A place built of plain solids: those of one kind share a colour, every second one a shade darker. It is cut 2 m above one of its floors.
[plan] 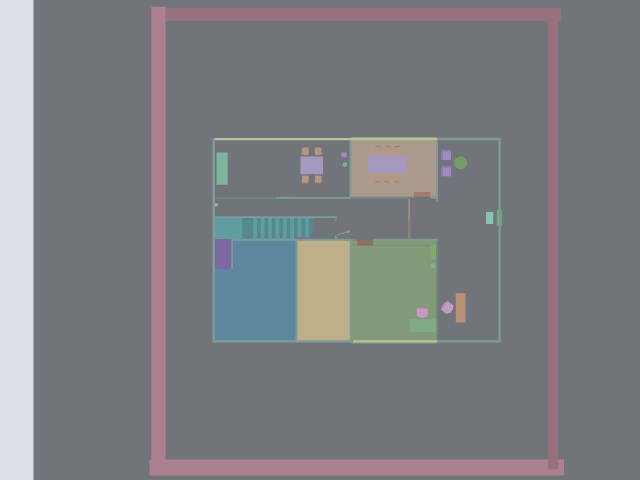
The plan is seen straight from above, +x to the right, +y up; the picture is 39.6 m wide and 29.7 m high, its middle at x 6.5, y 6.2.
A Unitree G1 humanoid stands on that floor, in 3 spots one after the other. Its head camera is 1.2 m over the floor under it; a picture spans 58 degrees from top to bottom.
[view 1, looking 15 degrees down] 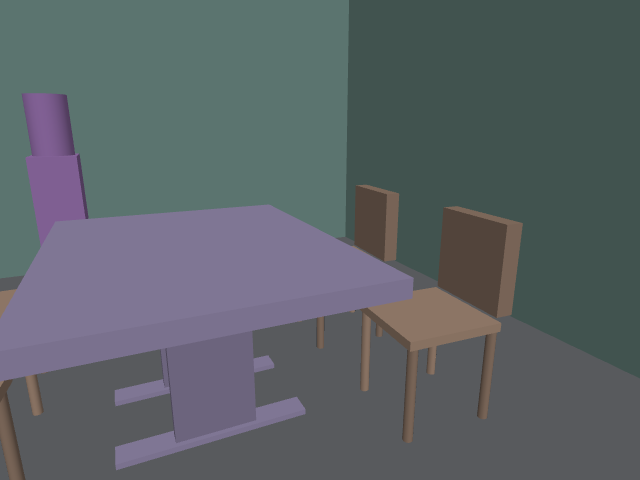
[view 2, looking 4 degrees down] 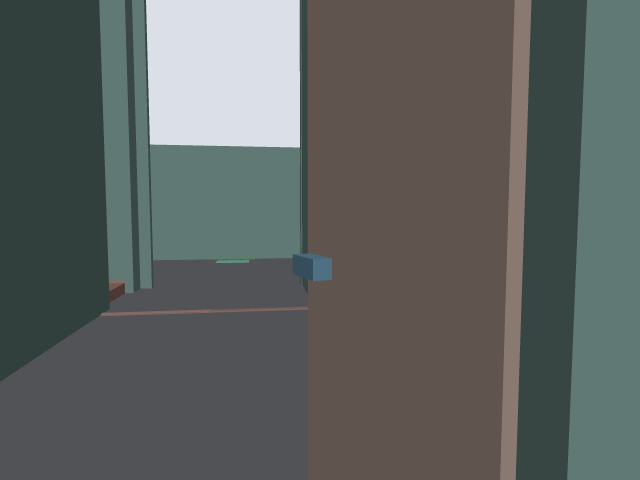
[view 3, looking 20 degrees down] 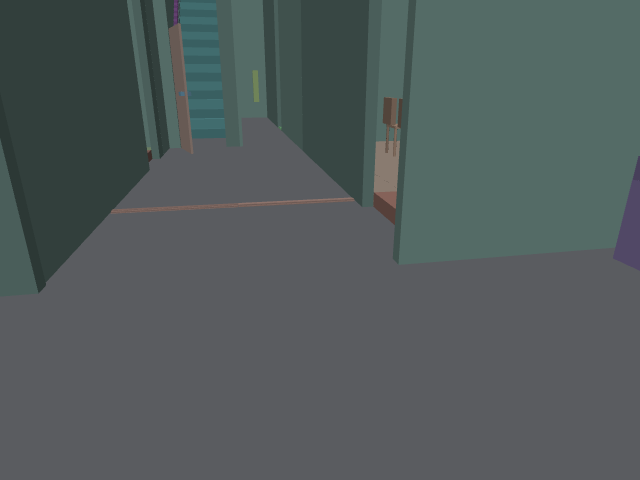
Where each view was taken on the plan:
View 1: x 4.27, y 11.07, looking -25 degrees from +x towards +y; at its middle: meeting_table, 1.78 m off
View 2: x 6.84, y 6.95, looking -8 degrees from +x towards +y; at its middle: shaft_door_leaf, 1.43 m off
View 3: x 16.44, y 7.51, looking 169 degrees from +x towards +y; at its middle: ground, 3.51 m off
